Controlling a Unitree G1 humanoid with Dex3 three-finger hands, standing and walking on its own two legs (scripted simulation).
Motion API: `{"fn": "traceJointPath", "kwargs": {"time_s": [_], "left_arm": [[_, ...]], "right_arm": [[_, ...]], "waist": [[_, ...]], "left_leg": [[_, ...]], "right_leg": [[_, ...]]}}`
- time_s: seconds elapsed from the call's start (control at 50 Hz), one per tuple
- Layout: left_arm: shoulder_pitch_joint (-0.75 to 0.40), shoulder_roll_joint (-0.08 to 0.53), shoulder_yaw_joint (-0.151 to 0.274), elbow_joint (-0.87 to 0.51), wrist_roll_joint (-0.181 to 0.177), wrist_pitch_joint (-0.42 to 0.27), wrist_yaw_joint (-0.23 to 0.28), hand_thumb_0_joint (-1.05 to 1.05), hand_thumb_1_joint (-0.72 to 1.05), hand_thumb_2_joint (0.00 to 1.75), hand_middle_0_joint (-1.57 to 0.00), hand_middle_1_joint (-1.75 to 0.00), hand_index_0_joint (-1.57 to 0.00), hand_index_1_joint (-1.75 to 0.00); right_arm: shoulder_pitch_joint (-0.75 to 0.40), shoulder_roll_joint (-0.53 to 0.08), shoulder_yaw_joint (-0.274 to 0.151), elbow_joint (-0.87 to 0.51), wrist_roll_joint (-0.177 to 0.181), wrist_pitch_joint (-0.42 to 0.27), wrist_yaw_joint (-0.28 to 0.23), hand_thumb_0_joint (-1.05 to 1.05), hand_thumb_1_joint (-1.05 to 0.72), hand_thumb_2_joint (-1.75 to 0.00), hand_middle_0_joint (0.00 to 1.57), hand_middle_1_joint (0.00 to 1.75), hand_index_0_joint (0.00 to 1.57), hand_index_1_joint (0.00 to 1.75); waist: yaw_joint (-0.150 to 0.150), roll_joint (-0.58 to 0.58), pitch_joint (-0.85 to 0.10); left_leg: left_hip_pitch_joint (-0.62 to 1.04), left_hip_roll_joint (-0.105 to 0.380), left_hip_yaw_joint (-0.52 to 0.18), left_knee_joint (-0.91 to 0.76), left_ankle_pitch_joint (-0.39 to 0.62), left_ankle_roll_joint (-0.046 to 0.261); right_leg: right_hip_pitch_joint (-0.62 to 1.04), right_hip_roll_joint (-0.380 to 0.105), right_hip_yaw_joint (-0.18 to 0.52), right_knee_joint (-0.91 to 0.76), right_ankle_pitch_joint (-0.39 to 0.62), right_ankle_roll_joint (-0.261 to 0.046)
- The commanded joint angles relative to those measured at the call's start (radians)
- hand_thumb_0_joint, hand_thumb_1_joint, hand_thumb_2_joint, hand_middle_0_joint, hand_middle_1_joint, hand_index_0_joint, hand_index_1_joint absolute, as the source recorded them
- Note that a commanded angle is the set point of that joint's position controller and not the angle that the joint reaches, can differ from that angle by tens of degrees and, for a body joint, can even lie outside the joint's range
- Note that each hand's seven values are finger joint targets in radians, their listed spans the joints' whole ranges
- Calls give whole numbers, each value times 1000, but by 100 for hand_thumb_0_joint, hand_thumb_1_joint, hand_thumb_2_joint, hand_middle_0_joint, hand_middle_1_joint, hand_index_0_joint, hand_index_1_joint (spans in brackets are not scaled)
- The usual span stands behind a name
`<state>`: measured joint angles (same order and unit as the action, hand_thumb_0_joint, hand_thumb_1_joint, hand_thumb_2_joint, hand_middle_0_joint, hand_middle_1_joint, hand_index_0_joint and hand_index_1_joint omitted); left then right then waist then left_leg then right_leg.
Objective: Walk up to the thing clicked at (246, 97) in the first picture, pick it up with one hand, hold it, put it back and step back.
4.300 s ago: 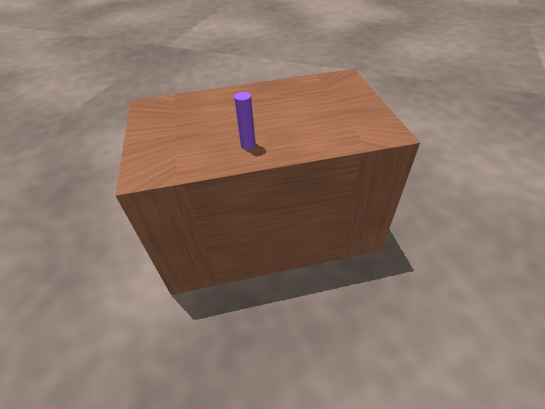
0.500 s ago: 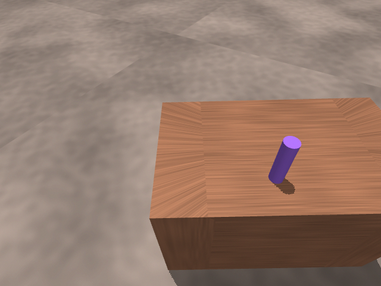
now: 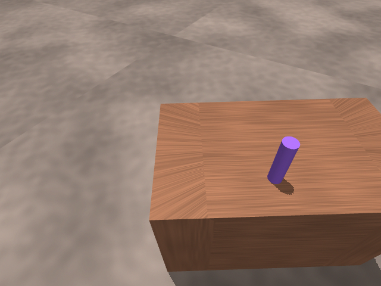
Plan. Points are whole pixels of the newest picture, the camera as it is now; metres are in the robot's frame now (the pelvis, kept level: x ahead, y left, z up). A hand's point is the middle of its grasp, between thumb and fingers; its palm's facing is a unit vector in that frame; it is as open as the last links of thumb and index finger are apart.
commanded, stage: walk up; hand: right
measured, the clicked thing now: (282, 161) +0.49 -0.25 -0.09
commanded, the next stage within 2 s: stand in 0.10 s
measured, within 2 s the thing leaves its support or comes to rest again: neither
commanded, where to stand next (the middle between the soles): +0.04 -0.03 m, yaw +0 degrees
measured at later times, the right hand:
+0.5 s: hand out of the picture +0.08 -0.25 -0.16, palm faces -0.04 +0.94 -0.33, open 7.4 cm
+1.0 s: hand out of the picture +0.08 -0.25 -0.15, palm faces -0.03 +0.94 -0.34, open 7.4 cm
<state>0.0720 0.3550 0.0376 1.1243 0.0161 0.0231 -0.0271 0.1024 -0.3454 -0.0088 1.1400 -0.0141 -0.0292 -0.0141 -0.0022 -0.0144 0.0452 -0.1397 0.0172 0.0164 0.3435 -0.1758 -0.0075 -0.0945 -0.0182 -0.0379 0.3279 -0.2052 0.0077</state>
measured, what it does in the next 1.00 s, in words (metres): stands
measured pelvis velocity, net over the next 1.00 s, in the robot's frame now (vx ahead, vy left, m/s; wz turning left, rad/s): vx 0.00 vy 0.00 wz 0.00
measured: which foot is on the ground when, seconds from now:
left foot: down 0.00-1.00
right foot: down 0.00-1.00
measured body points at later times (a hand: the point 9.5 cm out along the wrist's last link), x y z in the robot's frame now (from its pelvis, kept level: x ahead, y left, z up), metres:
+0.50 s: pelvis +0.00 +0.00 +0.00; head +0.01 +0.00 +0.45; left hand +0.07 +0.30 -0.13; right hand +0.08 -0.30 -0.13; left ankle +0.01 +0.12 -0.75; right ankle -0.02 -0.12 -0.75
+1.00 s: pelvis +0.00 +0.00 +0.00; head +0.00 +0.01 +0.45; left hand +0.07 +0.31 -0.13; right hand +0.08 -0.30 -0.13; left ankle +0.01 +0.12 -0.75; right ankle -0.02 -0.12 -0.75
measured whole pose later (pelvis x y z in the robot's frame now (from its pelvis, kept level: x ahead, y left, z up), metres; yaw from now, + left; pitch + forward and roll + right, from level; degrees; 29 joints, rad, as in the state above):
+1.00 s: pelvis +0.00 +0.00 +0.00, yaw +0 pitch -2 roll +0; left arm 0.11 0.35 0.00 1.14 0.01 -0.01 -0.01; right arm 0.10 -0.35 0.00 1.14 -0.01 -0.01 0.00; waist 0.00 0.00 0.04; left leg -0.11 0.01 0.01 0.31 -0.16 0.00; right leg -0.06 -0.02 -0.04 0.29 -0.18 0.02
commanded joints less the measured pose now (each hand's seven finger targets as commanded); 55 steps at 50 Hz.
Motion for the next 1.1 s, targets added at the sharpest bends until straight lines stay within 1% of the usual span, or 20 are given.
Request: {"fn": "traceJointPath", "kwargs": {"time_s": [0.0, 0.06, 0.08, 0.1, 0.14, 0.24, 0.26, 0.32, 0.38, 0.4, 0.48, 0.5, 0.58, 0.62, 0.68, 0.72, 0.8, 0.9, 1.0, 1.08], "left_arm": [[-35, 200, 35, -66, -3, -20, 14, 0, 90, 90, -20, -30, -20, -30], [-41, 204, 37, -67, 0, -20, 15, 0, 90, 90, -20, -30, -20, -30], [-31, 186, 20, -61, -8, -34, 22, 0, 90, 90, -20, -30, -20, -30], [-27, 189, 17, -55, -8, -41, 23, 0, 90, 90, -20, -30, -20, -30], [-37, 203, 18, -51, -8, -47, 27, 0, 90, 90, -20, -30, -20, -30], [-28, 202, 11, -41, -6, -51, 31, 0, 90, 90, -20, -30, -20, -30], [-31, 213, 14, -39, -7, -52, 32, 0, 90, 90, -20, -30, -20, -30], [-21, 203, 8, -36, -9, -53, 31, 0, 90, 90, -20, -30, -20, -30], [-15, 202, 6, -39, -4, -57, 34, 0, 90, 90, -20, -30, -20, -30], [-19, 207, 6, -38, -7, -58, 33, 0, 90, 90, -20, -30, -20, -30], [-17, 204, 3, -40, -10, -58, 35, 0, 90, 90, -20, -30, -20, -30], [-4, 202, 2, -39, -8, -59, 35, 0, 90, 90, -20, -30, -20, -30], [-4, 209, 3, -37, -9, -57, 36, 0, 90, 90, -20, -30, -20, -30], [-3, 208, 2, -39, -7, -57, 37, 0, 90, 90, -20, -30, -20, -30], [-2, 205, 1, -38, -7, -54, 37, 0, 90, 90, -20, -30, -20, -30], [-2, 207, 0, -38, -4, -55, 37, 0, 90, 90, -20, -30, -20, -30], [6, 205, -1, -37, -4, -55, 37, 0, 90, 90, -20, -30, -20, -30], [-5, 209, 1, -46, -3, -58, 37, 0, 90, 90, -20, -30, -20, -30], [6, 208, 2, -42, -5, -55, 36, 0, 90, 90, -20, -30, -20, -30], [6, 209, 2, -43, -4, -54, 36, 0, 90, 90, -20, -30, -20, -30]], "right_arm": [[-43, -227, -37, -63, 0, -28, -13, 0, -90, -90, 20, 30, 20, 30], [-39, -231, -40, -64, -1, -27, -13, 0, -90, -90, 20, 30, 20, 30], [-76, -218, -30, -64, 2, -17, -7, 0, -90, -90, 20, 30, 20, 30], [-78, -209, -28, -65, 5, -13, -3, 0, -90, -90, 20, 30, 20, 30], [-54, -206, -23, -61, 6, -9, 0, 0, -90, -90, 20, 30, 20, 30], [-58, -217, -25, -56, 6, -3, 5, 0, -90, -90, 20, 30, 20, 30], [-52, -210, -23, -55, 4, -3, 6, 0, -90, -90, 20, 30, 20, 30], [-53, -218, -23, -52, 4, -3, 9, 0, -90, -90, 20, 30, 20, 30], [-60, -219, -25, -57, 5, -2, 9, 0, -90, -90, 20, 30, 20, 30], [-49, -212, -22, -54, 5, -3, 9, 0, -90, -90, 20, 30, 20, 30], [-53, -215, -21, -53, 5, -6, 8, 0, -90, -90, 20, 30, 20, 30], [-58, -217, -22, -54, 4, -6, 8, 0, -90, -90, 20, 30, 20, 30], [-49, -210, -18, -52, 5, -5, 6, 0, -90, -90, 20, 30, 20, 30], [-56, -215, -20, -54, 4, -6, 6, 0, -90, -90, 20, 30, 20, 30], [-50, -218, -21, -51, 4, -5, 5, 0, -90, -90, 20, 30, 20, 30], [-47, -215, -21, -55, 3, -3, 6, 0, -90, -90, 20, 30, 20, 30], [-57, -222, -23, -56, 5, -3, 7, 0, -90, -90, 20, 30, 20, 30], [-48, -217, -22, -58, 5, -5, 7, 0, -90, -90, 20, 30, 20, 30], [-52, -219, -23, -58, 4, -4, 6, 0, -90, -90, 20, 30, 20, 30], [-45, -217, -23, -57, 4, -2, 7, 0, -90, -90, 20, 30, 20, 30]], "waist": [[3, 10, -88], [0, 12, -84], [17, 58, -89], [11, 44, -77], [-1, 27, -65], [1, 6, -55], [-1, -4, -53], [0, 12, -51], [1, 1, -70], [-4, -2, -74], [1, 22, -82], [5, 18, -90], [1, 15, -85], [5, 12, -88], [6, 24, -71], [3, 12, -70], [6, 19, -59], [0, 16, -78], [7, 17, -60], [3, 22, -50]], "left_leg": [[-2, 117, -89, -56, 169, 32], [-8, 117, -92, -54, 160, 36], [21, 122, -95, -50, 194, 28], [25, 117, -96, -50, 194, 23], [12, 113, -95, -59, 156, 21], [23, 115, -102, -71, 115, 24], [24, 116, -105, -78, 113, 22], [26, 116, -107, -83, 88, 22], [46, 121, -106, -66, 137, 28], [48, 119, -107, -69, 147, 24], [45, 124, -106, -67, 197, 23], [57, 124, -104, -62, 201, 23], [49, 123, -101, -69, 204, 23], [60, 126, -102, -66, 214, 25], [40, 127, -104, -76, 183, 24], [35, 126, -101, -74, 185, 27], [39, 122, -106, -78, 154, 25], [42, 122, -101, -69, 195, 27], [43, 123, -105, -78, 167, 26], [25, 117, -109, -90, 114, 24]], "right_leg": [[34, -107, 90, -37, 143, -32], [38, -107, 85, -38, 136, -33], [30, -129, 104, -59, 153, -30], [20, -126, 101, -70, 157, -27], [22, -129, 107, -80, 153, -25], [9, -125, 99, -94, 108, -21], [3, -125, 101, -90, 97, -22], [-6, -123, 99, -95, 69, -21], [-3, -127, 95, -91, 119, -21], [0, -128, 100, -90, 129, -20], [22, -130, 95, -76, 172, -21], [15, -127, 91, -77, 172, -18], [25, -130, 95, -76, 184, -19], [23, -130, 92, -72, 186, -19], [26, -129, 89, -76, 147, -20], [26, -130, 90, -78, 156, -20], [6, -128, 88, -83, 119, -19], [30, -134, 92, -83, 177, -20], [12, -130, 90, -85, 132, -20], [7, -125, 88, -91, 87, -20]]}}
